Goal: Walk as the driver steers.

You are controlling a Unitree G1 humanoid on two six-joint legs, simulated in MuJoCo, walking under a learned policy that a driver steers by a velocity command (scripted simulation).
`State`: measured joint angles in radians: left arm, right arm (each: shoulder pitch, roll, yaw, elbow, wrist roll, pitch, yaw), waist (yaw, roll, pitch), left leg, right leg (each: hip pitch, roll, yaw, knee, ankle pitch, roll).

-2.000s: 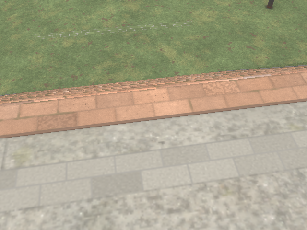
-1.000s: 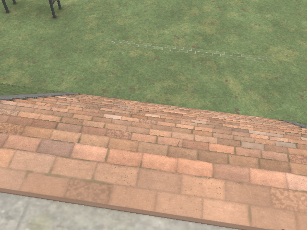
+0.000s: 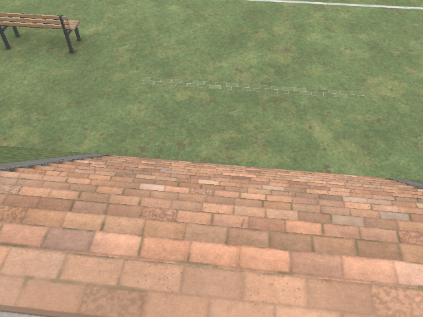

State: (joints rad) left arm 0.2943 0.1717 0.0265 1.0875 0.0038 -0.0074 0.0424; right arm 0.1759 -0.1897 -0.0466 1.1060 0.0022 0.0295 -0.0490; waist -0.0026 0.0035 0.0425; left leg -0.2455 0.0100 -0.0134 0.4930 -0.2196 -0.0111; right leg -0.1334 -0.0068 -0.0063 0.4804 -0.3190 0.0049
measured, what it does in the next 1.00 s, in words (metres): stands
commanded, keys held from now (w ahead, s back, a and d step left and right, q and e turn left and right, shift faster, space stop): no key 1.00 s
